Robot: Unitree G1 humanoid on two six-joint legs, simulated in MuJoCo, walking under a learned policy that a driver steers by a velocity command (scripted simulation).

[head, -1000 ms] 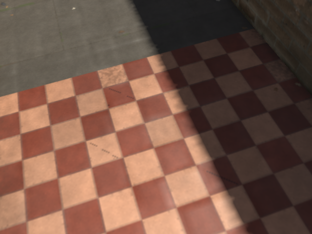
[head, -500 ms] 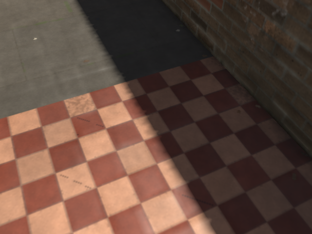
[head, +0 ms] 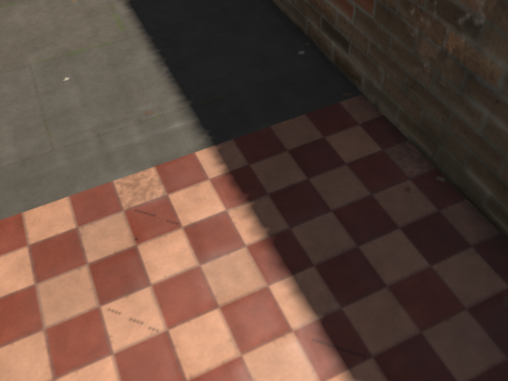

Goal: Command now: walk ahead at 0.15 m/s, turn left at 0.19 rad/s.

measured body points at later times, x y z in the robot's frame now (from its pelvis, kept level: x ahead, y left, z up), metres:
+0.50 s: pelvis +0.07 +0.04 -0.01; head +0.12 +0.06 +0.44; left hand +0.17 +0.34 -0.12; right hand +0.29 -0.20 -0.09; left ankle +0.10 +0.13 -0.73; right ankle -0.01 -0.09 -0.67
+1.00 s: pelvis +0.12 +0.01 +0.00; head +0.14 +0.01 +0.45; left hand +0.14 +0.30 -0.10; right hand +0.37 -0.15 -0.10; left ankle +0.09 +0.14 -0.73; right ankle +0.17 -0.10 -0.73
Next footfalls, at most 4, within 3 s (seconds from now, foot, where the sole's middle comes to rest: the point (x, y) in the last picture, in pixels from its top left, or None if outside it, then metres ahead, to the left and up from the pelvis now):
0.44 left None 0.14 0.15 -0.77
0.88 right None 0.21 -0.08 -0.77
1.80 right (251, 358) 0.55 0.06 -0.77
2.28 left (170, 277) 0.79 0.30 -0.77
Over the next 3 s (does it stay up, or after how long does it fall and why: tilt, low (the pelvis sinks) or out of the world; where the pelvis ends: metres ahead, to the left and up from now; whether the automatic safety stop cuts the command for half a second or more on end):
stays up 0.79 0.18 0.01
